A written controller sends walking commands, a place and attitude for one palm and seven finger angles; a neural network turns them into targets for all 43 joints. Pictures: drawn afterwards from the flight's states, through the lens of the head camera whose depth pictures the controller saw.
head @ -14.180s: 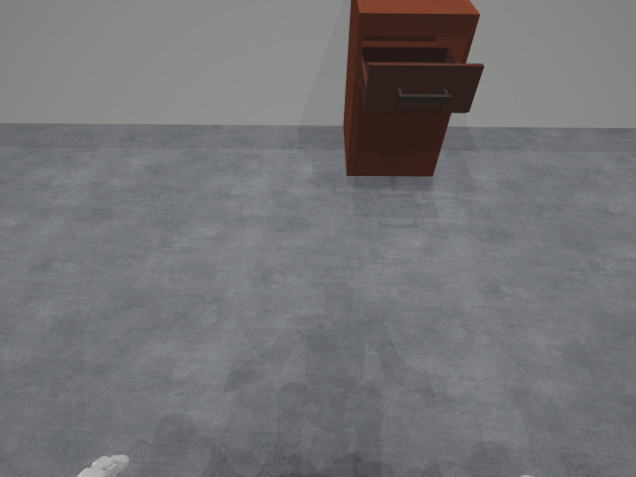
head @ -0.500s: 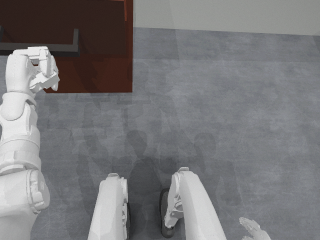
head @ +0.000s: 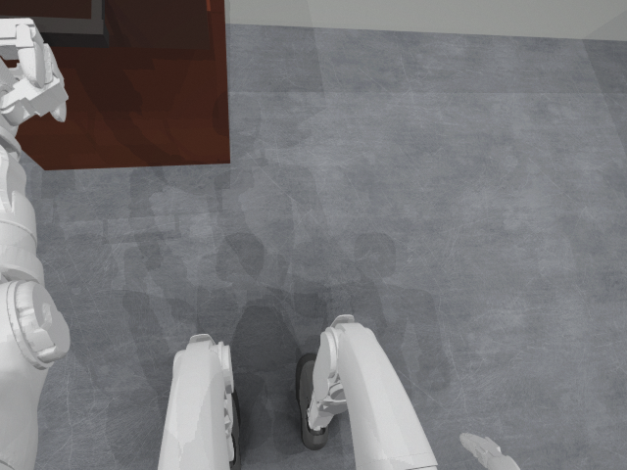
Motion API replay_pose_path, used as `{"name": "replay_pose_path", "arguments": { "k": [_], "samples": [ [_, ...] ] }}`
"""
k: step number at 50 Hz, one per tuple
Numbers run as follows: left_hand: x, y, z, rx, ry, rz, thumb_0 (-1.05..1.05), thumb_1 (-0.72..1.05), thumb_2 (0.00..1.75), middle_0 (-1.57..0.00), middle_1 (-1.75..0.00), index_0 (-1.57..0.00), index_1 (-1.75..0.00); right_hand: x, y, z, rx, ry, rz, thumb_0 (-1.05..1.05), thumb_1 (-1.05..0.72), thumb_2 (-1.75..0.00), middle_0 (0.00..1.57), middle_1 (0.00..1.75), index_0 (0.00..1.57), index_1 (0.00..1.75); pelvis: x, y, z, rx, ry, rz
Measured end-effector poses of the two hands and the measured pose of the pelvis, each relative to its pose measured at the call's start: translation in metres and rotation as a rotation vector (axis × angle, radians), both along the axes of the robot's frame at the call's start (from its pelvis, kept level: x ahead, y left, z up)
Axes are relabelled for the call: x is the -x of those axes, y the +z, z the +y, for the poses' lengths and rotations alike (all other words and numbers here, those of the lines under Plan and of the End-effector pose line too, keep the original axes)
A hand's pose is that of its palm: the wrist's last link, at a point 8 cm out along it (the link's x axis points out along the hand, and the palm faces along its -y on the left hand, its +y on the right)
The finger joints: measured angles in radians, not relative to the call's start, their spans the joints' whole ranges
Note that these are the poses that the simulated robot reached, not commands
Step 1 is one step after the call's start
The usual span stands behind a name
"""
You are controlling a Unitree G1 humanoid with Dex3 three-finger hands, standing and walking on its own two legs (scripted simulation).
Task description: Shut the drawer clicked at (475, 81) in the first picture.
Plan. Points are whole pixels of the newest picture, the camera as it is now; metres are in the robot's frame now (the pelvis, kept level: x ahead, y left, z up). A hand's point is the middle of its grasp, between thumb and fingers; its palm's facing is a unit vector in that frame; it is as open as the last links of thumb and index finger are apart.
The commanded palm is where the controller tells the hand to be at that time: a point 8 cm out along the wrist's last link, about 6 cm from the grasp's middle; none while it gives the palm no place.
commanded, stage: push the drawer shut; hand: left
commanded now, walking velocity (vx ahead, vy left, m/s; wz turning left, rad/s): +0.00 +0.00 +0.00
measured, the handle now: (10, 12) +0.61 +0.29 +0.03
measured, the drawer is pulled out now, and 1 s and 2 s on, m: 0.07 0.00 0.00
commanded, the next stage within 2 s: pull the fist back off the drawer in 0.80 s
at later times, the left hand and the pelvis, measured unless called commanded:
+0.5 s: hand (49, 38) +0.59 +0.26 +0.02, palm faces +0.06 -1.00 -0.05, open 3.2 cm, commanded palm +0.61 +0.24 +0.03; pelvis -0.01 +0.01 -0.02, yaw -2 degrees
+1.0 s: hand (42, 19) +0.61 +0.27 +0.02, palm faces +0.06 -1.00 -0.08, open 3.4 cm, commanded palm +0.64 +0.22 +0.03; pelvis -0.02 +0.01 -0.02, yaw -3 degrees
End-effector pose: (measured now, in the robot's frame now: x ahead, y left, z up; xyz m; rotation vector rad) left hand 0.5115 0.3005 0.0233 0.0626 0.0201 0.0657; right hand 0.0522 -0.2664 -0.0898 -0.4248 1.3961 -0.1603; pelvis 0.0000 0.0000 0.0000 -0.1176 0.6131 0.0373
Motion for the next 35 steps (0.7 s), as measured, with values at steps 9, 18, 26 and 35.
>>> {"name": "replay_pose_path", "arguments": {
  "k": [9, 18, 26, 35],
  "samples": [
    [-0.019, -0.002, 0.004, 0.011, -0.010, -0.005, 0.04, 0.76, 0.92, -1.40, -1.60, -1.40, -1.60, 0.018, 0.001, 0.001, 0.020, -0.026, 0.040, 0.00, -0.90, -0.90, 0.20, 0.30, 0.21, 0.30, 0.003, -0.006, 0.001, 0.013, -0.007, 0.014],
    [-0.040, -0.003, 0.010, 0.011, -0.010, -0.007, 0.02, 0.73, 0.91, -1.40, -1.60, -1.40, -1.60, 0.041, 0.001, 0.008, 0.033, -0.054, 0.089, 0.00, -0.90, -0.90, 0.20, 0.30, 0.21, 0.30, 0.007, -0.014, 0.005, 0.029, -0.010, 0.034],
    [-0.058, -0.002, 0.012, 0.011, -0.001, 0.000, 0.03, 0.71, 0.90, -1.40, -1.60, -1.40, -1.60, 0.062, 0.003, 0.018, 0.036, -0.082, 0.144, 0.00, -0.90, -0.90, 0.20, 0.30, 0.21, 0.30, 0.009, -0.017, 0.010, 0.040, -0.011, 0.050],
    [-0.075, 0.000, 0.015, -0.001, -0.003, 0.003, 0.04, 0.69, 0.90, -1.40, -1.60, -1.40, -1.60, 0.083, 0.009, 0.028, 0.041, -0.114, 0.203, 0.00, -0.90, -0.90, 0.20, 0.30, 0.21, 0.30, 0.010, -0.020, 0.013, 0.050, -0.012, 0.065]
  ]
}}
